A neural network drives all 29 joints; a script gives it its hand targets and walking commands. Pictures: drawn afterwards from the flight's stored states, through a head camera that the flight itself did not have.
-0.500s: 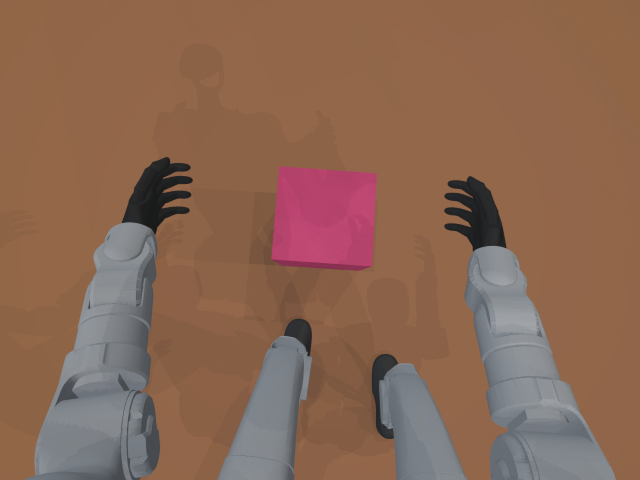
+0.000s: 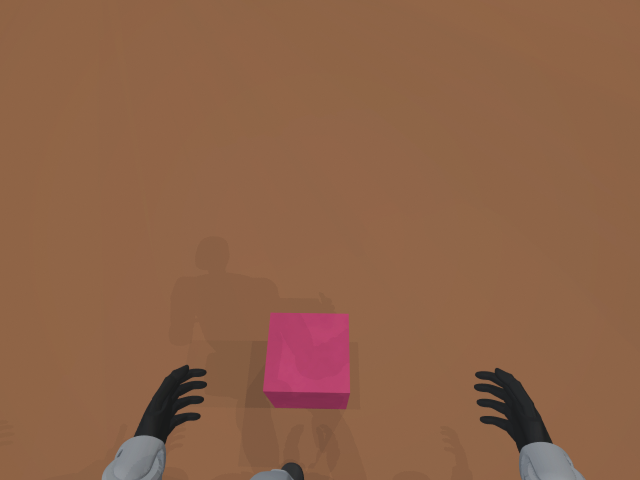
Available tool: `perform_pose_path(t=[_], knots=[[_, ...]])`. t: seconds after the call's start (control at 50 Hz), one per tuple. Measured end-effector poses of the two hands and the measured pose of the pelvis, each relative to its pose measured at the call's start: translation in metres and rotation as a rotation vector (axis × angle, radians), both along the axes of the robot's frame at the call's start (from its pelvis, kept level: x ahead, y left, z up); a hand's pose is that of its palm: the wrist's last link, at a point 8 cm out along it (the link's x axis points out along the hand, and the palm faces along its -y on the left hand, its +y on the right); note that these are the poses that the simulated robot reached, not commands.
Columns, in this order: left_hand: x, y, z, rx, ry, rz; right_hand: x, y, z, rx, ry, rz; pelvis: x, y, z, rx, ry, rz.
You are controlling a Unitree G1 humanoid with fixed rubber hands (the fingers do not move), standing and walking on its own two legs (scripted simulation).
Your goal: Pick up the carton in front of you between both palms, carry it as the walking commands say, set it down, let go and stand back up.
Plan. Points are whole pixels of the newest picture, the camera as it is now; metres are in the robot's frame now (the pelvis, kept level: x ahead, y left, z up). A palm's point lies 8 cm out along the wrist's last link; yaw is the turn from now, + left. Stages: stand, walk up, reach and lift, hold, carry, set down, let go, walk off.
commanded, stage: let go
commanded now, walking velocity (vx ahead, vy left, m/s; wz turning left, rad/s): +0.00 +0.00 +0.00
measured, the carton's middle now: (310, 363) +0.41 +0.08 -0.65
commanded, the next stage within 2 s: stand in 0.48 s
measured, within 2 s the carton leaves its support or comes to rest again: neither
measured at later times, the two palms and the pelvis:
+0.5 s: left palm (158, 429) +0.18 +0.23 -0.06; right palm (546, 444) +0.18 -0.24 -0.06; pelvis +0.02 -0.01 +0.00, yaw +0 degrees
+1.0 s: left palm (107, 456) +0.15 +0.30 -0.10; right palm (577, 474) +0.15 -0.28 -0.08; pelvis +0.02 +0.01 +0.00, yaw -1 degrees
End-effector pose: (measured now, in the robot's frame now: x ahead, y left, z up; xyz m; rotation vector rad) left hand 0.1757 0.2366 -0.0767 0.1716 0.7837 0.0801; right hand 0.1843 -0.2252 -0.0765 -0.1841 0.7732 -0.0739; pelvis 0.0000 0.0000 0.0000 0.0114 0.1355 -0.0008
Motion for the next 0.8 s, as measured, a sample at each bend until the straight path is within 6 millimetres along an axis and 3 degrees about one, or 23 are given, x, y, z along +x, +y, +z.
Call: perform_pose_path(t=[0.18, 0.44, 0.5, 0.6, 0.7, 0.8], knots=[[-0.011, -0.018, 0.011, -0.003, 0.011, -0.017, -0.016, -0.023, 0.015, -0.004, 0.006, 0.000, 0.008, -0.013, 0.005, 0.012, -0.146, -0.001], [0.000, -0.014, 0.012, 0.002, 0.018, -0.025, -0.006, -0.013, 0.016, 0.008, 0.015, -0.007, 0.015, -0.009, 0.004, 0.011, -0.191, -0.011], [0.000, -0.007, 0.012, 0.037, 0.028, -0.016, -0.009, -0.014, 0.012, -0.014, 0.018, -0.017, 0.016, -0.006, 0.003, 0.008, -0.179, -0.008], [-0.005, 0.023, 0.003, 0.120, 0.032, 0.011, -0.024, -0.036, -0.003, -0.127, 0.107, -0.040, 0.016, -0.002, -0.002, -0.007, -0.147, -0.009], [-0.014, 0.045, -0.007, 0.157, 0.076, 0.021, -0.035, -0.054, -0.003, -0.190, 0.153, -0.070, 0.020, 0.003, -0.003, -0.013, -0.136, -0.014], [-0.021, 0.055, -0.014, 0.169, 0.117, 0.020, -0.037, -0.059, -0.002, -0.212, 0.165, -0.088, 0.022, 0.007, -0.003, -0.015, -0.134, -0.019]])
